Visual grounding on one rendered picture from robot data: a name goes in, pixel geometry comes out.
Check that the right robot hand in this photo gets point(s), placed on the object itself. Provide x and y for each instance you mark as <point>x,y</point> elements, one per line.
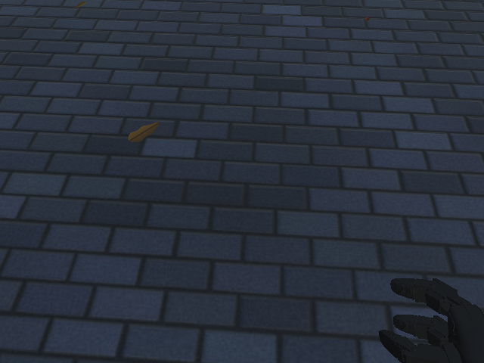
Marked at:
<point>460,340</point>

